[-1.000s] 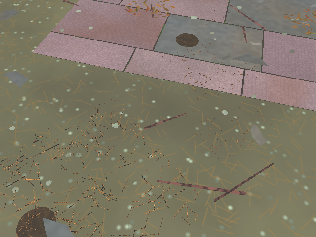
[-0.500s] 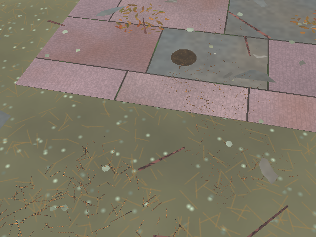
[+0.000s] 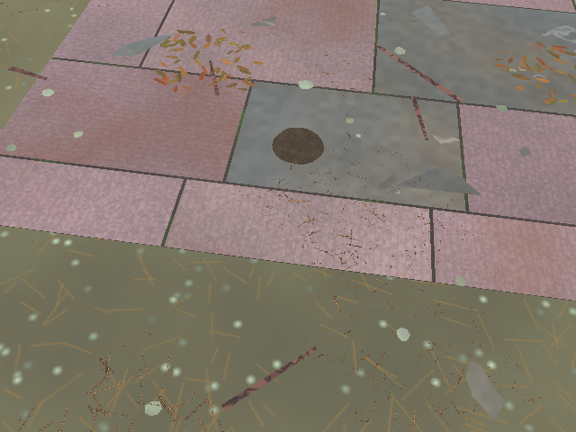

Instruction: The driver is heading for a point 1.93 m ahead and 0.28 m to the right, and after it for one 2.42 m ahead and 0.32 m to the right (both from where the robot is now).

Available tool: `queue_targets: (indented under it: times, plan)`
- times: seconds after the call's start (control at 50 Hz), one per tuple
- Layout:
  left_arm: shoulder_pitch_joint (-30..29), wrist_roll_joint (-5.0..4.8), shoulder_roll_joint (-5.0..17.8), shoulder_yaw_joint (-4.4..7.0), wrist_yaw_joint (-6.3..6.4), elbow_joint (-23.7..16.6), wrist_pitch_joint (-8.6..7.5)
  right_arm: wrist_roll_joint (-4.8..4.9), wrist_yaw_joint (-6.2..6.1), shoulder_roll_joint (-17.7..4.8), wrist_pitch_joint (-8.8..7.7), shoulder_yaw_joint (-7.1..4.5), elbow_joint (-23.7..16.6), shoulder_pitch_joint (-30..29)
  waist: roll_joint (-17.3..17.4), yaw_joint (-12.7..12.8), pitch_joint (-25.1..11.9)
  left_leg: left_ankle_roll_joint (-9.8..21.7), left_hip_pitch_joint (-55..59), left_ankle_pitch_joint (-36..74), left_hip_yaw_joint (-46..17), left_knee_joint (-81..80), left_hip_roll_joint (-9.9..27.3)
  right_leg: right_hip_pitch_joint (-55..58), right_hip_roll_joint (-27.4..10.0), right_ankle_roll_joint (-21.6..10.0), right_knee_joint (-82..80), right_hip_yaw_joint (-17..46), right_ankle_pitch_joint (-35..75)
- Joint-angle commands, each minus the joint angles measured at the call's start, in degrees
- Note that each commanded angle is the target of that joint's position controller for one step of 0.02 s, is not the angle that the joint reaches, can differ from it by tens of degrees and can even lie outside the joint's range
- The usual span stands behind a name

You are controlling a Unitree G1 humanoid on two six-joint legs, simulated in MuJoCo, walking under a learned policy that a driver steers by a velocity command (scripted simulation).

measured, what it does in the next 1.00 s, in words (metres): walks ahead, turning right: right foot, then left foot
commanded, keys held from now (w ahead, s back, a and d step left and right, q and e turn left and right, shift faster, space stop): e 0.42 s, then no key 0.58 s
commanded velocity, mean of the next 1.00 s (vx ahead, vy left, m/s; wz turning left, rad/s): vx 0.10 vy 0.00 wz -0.35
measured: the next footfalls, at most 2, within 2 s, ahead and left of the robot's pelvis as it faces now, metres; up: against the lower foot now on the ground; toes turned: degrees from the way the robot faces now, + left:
right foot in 0.36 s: +0.23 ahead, -0.12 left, +0.00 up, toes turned -17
left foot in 0.82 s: +0.22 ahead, +0.08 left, +0.00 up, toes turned -19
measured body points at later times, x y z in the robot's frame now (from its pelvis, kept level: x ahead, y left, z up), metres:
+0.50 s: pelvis +0.13 -0.03 +0.00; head +0.17 -0.06 +0.44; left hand +0.33 +0.19 -0.11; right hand +0.15 -0.31 -0.14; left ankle +0.12 +0.11 -0.66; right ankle +0.19 -0.10 -0.73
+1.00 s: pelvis +0.16 -0.01 +0.01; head +0.17 +0.01 +0.46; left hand +0.32 +0.20 -0.13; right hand +0.14 -0.26 -0.13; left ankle +0.18 +0.10 -0.73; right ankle +0.19 -0.11 -0.73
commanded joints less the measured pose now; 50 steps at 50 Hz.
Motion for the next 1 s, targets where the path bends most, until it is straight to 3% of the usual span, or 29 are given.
queue_targets:
  times: [0.02,0.06,0.1,0.22,0.32,0.34,0.36,0.38,0.4,0.42,0.44,0.46,0.48,0.5,0.56,0.66,0.72,0.76,0.8,0.82,0.84,0.86,0.88,0.92,0.96,1.0]
  plan:
    - [0.9,1.18,2.7,1.14,-0.52,-3.4,0.89,0.63,-0.75,-4.5,-0.66,-1.14,-0.1,7.2,5.9,-2.4,-1.9,5.5,13.0,14.9,-15.2,-16.7,17.1,-15.5,-5.8,1.0,6.1,1.3,3.1]
    - [1.7,1.52,1.8,1.28,-0.82,-3.6,2.42,0.93,-0.76,-4.7,-1.66,-1.13,0.8,9.2,6.3,-1.0,-3.6,5.7,11.8,33.0,-8.5,-14.6,16.1,-13.2,-4.9,2.3,6.4,-0.1,3.9]
    - [-0.7,1.35,1.5,1.31,-1.18,-5.2,3.25,1.30,-0.80,-5.9,-2.02,-1.41,1.0,9.6,7.2,-0.4,-4.2,6.2,12.3,38.3,-4.0,-14.4,15.9,-15.2,-4.7,3.1,4.2,-0.9,7.1]
    - [-11.1,1.38,0.7,-0.17,-2.88,-10.2,3.75,1.34,-1.31,-7.8,-0.59,-1.93,1.0,9.4,8.4,-2.3,-3.7,5.5,11.0,35.4,5.7,-12.9,13.8,-9.8,-4.0,3.2,-16.7,-5.9,19.6]
    - [-12.2,2.00,3.6,0.63,-2.89,-12.5,3.74,1.53,-1.51,-10.4,1.34,-3.26,1.1,10.9,8.3,-3.1,-4.5,4.1,16.2,33.9,5.3,-3.2,17.0,-6.4,-2.5,0.2,-24.6,-6.9,11.1]
    - [-9.8,2.19,4.0,0.94,-2.66,-12.1,3.23,1.56,-1.59,-10.6,2.05,-3.42,1.0,11.0,6.8,-2.1,-5.8,3.1,16.2,32.9,6.1,3.3,16.5,-3.1,-1.3,-0.8,-28.2,-7.2,11.4]
    - [-5.5,2.58,5.4,1.52,-2.06,-11.0,2.30,1.31,-1.44,-10.6,2.74,-3.52,1.2,12.7,1.9,0.0,-8.7,0.6,13.9,27.7,7.5,13.5,14.2,3.7,-0.9,-2.4,-33.9,-5.3,19.6]
    - [-2.2,2.75,12.4,3.22,-1.14,-11.3,1.51,0.93,-1.18,-8.8,3.20,-3.09,-0.9,15.4,-9.2,0.1,-12.9,-2.8,3.1,3.2,9.0,29.6,9.7,13.8,-14.2,-6.0,-35.0,11.3,44.0]
    - [-1.8,0.57,17.5,4.65,-0.77,-12.0,2.57,1.29,-0.89,-5.8,4.36,-2.28,-3.8,15.6,-15.3,-0.8,-18.2,-5.1,-10.9,-31.4,3.0,42.3,-1.9,20.9,-25.2,-17.8,-37.2,30.0,56.1]
    - [-1.4,-0.86,14.8,4.31,-0.62,-12.4,3.52,0.23,-1.04,-7.3,5.34,-2.37,-3.1,12.4,-4.0,0.8,-17.6,-5.2,-12.5,-28.6,-5.1,44.8,1.5,18.3,-23.3,-17.3,-39.4,26.4,43.6]
    - [-5.6,-0.33,11.8,3.42,-0.21,-12.9,4.11,1.06,-1.04,-6.6,5.51,-2.28,-3.5,10.0,-2.8,-0.4,-11.3,-4.9,-13.6,-23.1,-5.6,43.8,2.3,11.9,-20.8,-15.6,-41.3,21.3,34.6]
    - [-9.7,0.10,8.4,2.29,0.16,-13.3,4.50,1.21,-1.25,-6.3,5.29,-2.24,-3.1,8.9,-1.2,-2.3,-6.4,-4.6,-12.8,-18.1,-6.2,39.2,3.7,6.5,-16.9,-12.3,-43.5,17.1,28.9]
    - [-11.8,-0.10,6.6,1.71,0.48,-13.6,4.52,0.37,-1.38,-7.1,5.44,-2.46,-2.9,9.1,-3.0,-3.5,-4.7,-4.5,-10.8,-14.9,-6.2,35.9,4.2,3.4,-14.2,-10.0,-44.3,14.1,27.3]
    - [-12.9,0.30,5.4,1.26,0.54,-13.8,4.32,-0.31,-1.31,-7.0,5.96,-2.48,-1.9,11.2,-3.9,-4.2,-5.8,-4.3,-7.9,-13.1,-5.4,35.7,3.4,1.8,-12.6,-9.3,-44.3,11.8,29.2]
    - [-11.4,0.77,6.6,1.25,0.04,-13.1,3.09,0.51,-1.04,-5.7,6.90,-2.27,-1.0,13.1,-2.2,-4.5,-8.5,-4.3,-4.9,-12.4,-5.7,32.3,2.3,2.1,-12.2,-9.1,-44.4,10.7,31.5]
    - [-10.4,1.22,6.8,0.85,0.14,-11.7,3.39,0.80,-1.29,-5.5,7.59,-1.97,-1.4,9.6,-5.0,-2.6,-6.8,-4.2,-3.1,-12.5,-6.0,20.4,1.8,2.5,-12.0,-8.1,-47.6,13.1,12.4]
    - [-10.8,1.50,7.1,0.70,0.11,-10.9,3.77,1.23,-1.49,-5.3,7.33,-1.79,-1.0,9.7,-5.3,-2.2,-5.8,-3.4,1.1,-14.1,-5.1,13.8,0.2,1.3,-12.1,-7.7,-47.7,14.2,8.2]
    - [-10.8,1.44,6.9,0.48,0.21,-10.1,3.98,1.51,-1.76,-4.9,6.90,-1.65,-0.3,11.1,-5.0,-2.4,-5.4,-2.5,4.2,-14.0,-4.7,8.1,-0.5,1.2,-12.5,-7.4,-47.1,15.4,8.4]
    - [-11.3,0.70,6.5,0.16,0.61,-9.2,4.31,1.47,-2.01,-3.6,6.18,-1.27,1.5,15.1,-3.4,-4.6,-4.8,-0.9,11.5,-7.0,-3.7,-5.1,-1.2,-1.3,-11.5,-5.0,-45.2,15.0,8.1]
    - [-10.1,0.46,5.3,-0.22,0.78,-8.6,4.24,0.98,-2.16,-4.3,5.50,-1.15,1.7,15.3,-1.0,-4.4,-4.0,0.1,15.0,-3.3,-7.2,-11.9,1.2,-3.8,-10.1,-2.2,-44.1,14.3,6.9]
    - [-8.4,0.10,2.4,-1.09,0.69,-8.5,3.89,-0.15,-2.34,-6.8,4.73,-1.20,1.3,15.3,5.7,-3.0,-5.1,1.9,17.0,-6.6,-17.6,-17.4,10.2,-5.6,-6.9,0.7,-38.7,10.8,5.5]
    - [-9.8,-0.63,2.3,-0.99,0.59,-8.5,3.77,0.54,-1.87,-8.5,4.33,-1.25,0.5,9.4,11.1,-0.6,-0.4,4.5,5.8,-6.5,-23.3,-19.5,14.9,-2.7,0.2,2.2,-38.2,3.7,7.7]
    - [-10.4,0.42,3.1,-1.07,0.39,-7.3,3.64,0.60,-1.46,-5.6,3.73,-0.46,-0.1,5.6,9.3,-0.1,0.1,3.9,1.6,-5.8,-20.5,-19.2,13.7,4.3,-1.3,2.3,-36.9,4.0,10.8]
    - [-10.5,0.59,3.4,-1.10,0.11,-5.7,3.11,0.81,-1.33,-5.7,3.08,-0.38,1.2,7.2,8.9,-1.0,-1.4,1.0,3.1,-6.4,-15.7,-17.8,8.9,8.7,-2.4,2.4,-40.0,5.1,17.4]
    - [-9.7,0.70,4.7,-0.92,0.03,-4.3,2.62,1.40,-1.58,-5.9,2.86,-0.36,2.5,9.6,7.8,-1.6,-2.3,0.4,5.2,-6.0,-14.1,-17.1,6.9,9.1,-4.2,2.0,-40.5,6.3,19.0]
    - [-8.7,0.29,3.7,-1.22,0.28,-2.2,2.49,1.44,-1.69,-5.2,3.13,-0.23,3.8,11.1,4.3,-2.1,-1.3,0.7,7.6,-5.8,-13.3,-16.3,6.4,7.0,-4.4,2.0,-41.3,6.6,18.3]
Keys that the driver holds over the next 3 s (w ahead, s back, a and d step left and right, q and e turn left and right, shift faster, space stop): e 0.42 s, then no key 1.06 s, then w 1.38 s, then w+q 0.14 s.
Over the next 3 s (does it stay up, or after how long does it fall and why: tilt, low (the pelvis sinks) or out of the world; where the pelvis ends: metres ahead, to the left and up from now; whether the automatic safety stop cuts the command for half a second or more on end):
stays up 0.86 -0.33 0.01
